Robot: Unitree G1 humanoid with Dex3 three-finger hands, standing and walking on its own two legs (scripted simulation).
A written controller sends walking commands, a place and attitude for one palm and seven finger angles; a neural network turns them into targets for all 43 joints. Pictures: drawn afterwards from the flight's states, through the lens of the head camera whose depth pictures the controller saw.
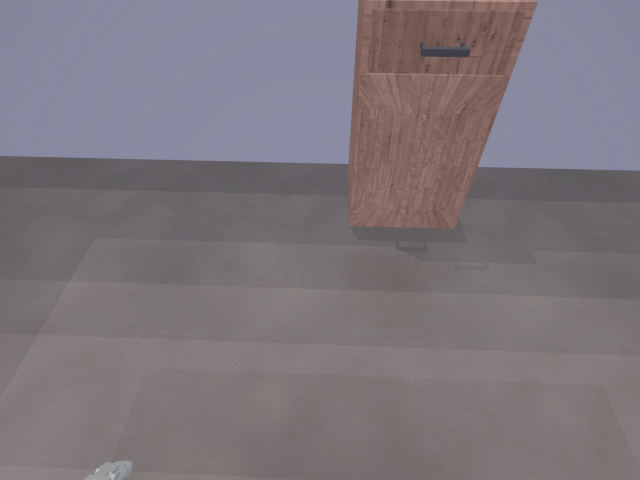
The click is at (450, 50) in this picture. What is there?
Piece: drawer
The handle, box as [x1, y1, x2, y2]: [420, 42, 470, 56]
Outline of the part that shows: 420,42 421,56 468,56 470,50 468,47 465,46 464,43 461,43 459,47 425,46 423,42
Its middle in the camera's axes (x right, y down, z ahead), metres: +0.36 -0.56 +1.14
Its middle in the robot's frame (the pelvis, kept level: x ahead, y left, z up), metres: +1.25 -0.30 +0.02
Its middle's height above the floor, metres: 0.79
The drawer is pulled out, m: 0.00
